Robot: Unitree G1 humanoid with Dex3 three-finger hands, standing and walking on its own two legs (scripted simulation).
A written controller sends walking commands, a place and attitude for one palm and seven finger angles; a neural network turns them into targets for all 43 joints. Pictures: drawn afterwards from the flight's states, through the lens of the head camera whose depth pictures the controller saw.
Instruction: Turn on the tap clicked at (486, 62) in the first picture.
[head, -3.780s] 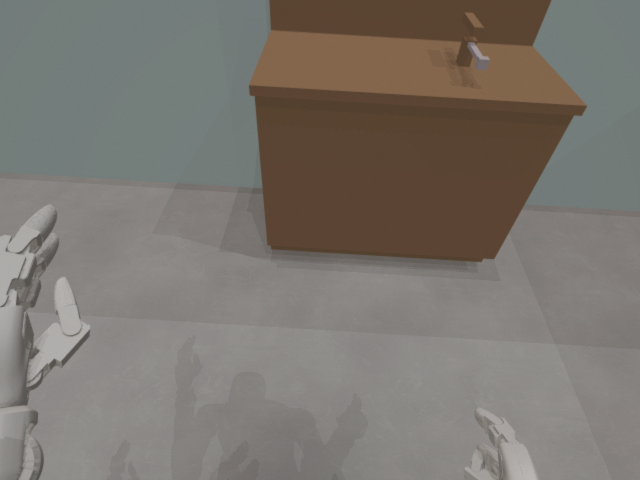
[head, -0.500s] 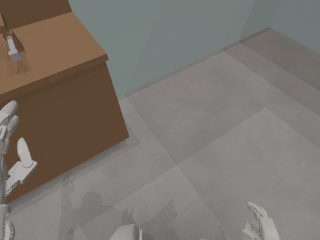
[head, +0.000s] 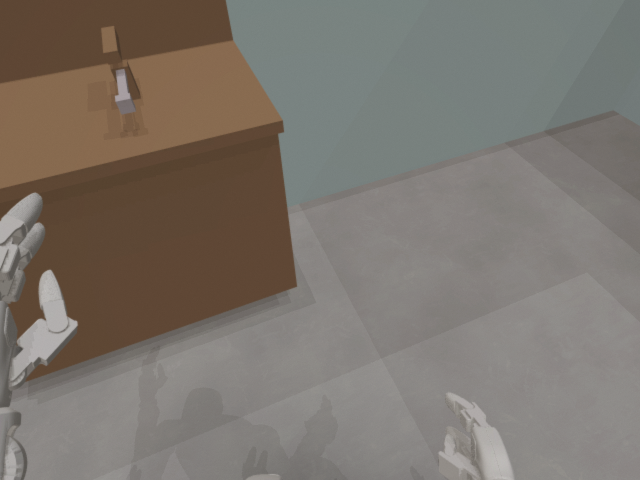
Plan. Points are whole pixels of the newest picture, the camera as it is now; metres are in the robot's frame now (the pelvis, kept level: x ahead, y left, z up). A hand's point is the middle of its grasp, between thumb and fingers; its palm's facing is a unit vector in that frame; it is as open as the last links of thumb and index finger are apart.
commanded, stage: take the last steps up to it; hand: left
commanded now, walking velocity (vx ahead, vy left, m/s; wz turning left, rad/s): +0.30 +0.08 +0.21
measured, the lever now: (125, 103) +0.73 +0.45 +0.07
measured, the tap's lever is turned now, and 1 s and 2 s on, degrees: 0 0 0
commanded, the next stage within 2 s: none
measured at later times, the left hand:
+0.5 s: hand out of the picture +0.17 +0.30 +0.20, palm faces +0.53 -0.77 -0.35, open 7.4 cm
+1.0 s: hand (59, 274) +0.25 +0.26 +0.19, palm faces +0.44 -0.78 -0.44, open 7.4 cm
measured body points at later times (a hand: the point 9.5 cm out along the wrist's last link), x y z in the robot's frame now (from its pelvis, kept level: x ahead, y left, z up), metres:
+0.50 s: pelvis -0.02 +0.03 +0.01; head -0.03 +0.05 +0.46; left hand +0.13 +0.34 +0.21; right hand +0.15 -0.19 -0.07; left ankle -0.05 +0.14 -0.73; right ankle +0.01 -0.09 -0.66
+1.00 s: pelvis +0.05 +0.01 +0.01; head +0.09 +0.02 +0.46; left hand +0.22 +0.30 +0.21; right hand +0.23 -0.24 -0.07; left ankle +0.08 +0.16 -0.69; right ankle +0.06 -0.07 -0.73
